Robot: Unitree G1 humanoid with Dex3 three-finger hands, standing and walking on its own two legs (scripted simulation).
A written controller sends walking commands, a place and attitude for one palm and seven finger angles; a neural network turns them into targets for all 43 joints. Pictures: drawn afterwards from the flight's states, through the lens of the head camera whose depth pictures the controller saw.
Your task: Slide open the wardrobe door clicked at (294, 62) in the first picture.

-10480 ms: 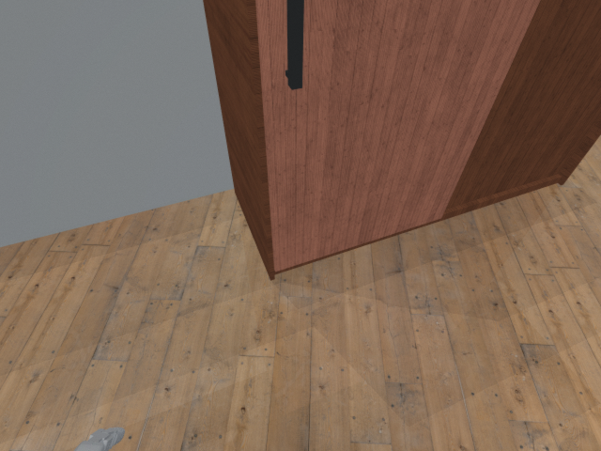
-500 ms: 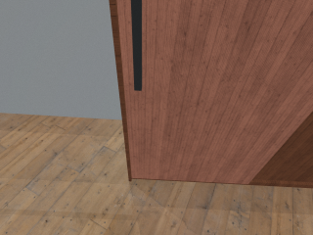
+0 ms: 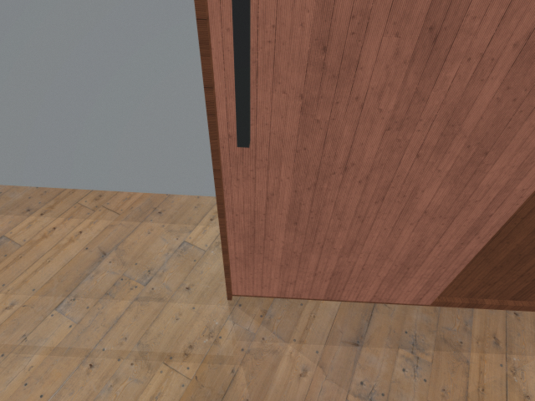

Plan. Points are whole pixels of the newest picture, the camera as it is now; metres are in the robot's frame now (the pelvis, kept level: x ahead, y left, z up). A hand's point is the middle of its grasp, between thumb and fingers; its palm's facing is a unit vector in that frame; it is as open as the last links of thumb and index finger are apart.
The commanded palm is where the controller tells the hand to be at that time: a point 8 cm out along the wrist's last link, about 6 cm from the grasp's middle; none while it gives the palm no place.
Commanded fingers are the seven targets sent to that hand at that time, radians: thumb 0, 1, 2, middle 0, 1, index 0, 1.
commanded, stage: look again from close up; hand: left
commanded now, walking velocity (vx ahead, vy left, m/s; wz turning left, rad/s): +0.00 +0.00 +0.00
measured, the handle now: (243, 72) +0.61 +0.09 +0.21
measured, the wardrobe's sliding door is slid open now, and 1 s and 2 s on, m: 0.00 0.00 0.00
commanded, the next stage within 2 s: shuffle to correct the standing spot in 1.88 s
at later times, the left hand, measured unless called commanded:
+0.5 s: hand out of the picture +0.02 +0.17 -0.18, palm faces +0.00 -0.98 -0.20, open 7.4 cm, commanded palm none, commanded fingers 0.00 0.90 0.90 -0.20 -0.30 -0.20 -0.30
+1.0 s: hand out of the picture -0.01 +0.16 -0.18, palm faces +0.01 -0.98 -0.20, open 7.4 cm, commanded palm none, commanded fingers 0.00 0.90 0.90 -0.20 -0.30 -0.20 -0.30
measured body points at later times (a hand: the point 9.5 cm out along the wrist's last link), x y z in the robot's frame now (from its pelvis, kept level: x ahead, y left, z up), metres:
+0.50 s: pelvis +0.01 -0.01 +0.00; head +0.00 +0.00 +0.45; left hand +0.02 +0.22 -0.16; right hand +0.03 -0.25 -0.15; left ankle +0.07 +0.09 -0.74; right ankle +0.02 -0.15 -0.74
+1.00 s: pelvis +0.01 -0.01 +0.00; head +0.02 -0.01 +0.45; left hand +0.00 +0.22 -0.16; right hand +0.02 -0.24 -0.16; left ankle +0.07 +0.09 -0.74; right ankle +0.02 -0.15 -0.74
